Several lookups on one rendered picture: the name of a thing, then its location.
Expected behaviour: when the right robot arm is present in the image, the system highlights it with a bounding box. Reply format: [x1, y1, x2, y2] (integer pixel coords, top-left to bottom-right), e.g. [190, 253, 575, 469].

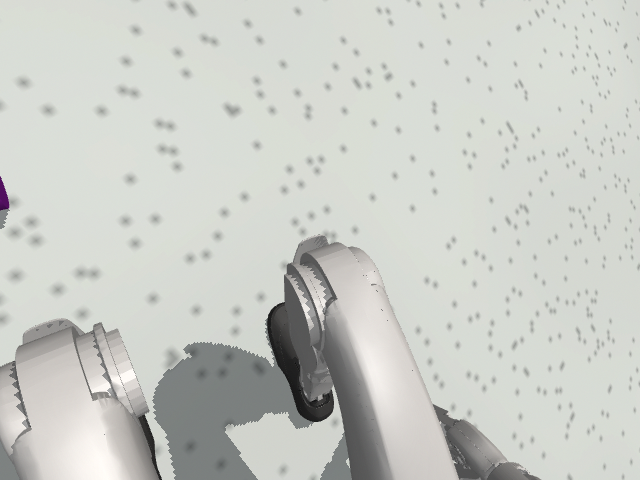
[487, 462, 541, 480]

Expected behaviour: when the right robot hand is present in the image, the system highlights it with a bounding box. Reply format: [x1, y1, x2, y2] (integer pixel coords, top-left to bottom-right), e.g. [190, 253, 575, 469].
[433, 404, 509, 480]

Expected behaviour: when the left robot foot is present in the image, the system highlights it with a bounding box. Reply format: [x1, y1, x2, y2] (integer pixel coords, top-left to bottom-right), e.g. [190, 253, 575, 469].
[138, 415, 162, 480]

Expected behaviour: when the bottle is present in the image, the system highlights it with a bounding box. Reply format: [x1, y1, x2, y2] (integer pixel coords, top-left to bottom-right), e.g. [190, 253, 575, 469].
[0, 177, 9, 210]

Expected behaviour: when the right robot foot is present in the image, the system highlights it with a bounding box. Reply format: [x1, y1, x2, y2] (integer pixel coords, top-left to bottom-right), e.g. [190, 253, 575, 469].
[267, 302, 334, 422]

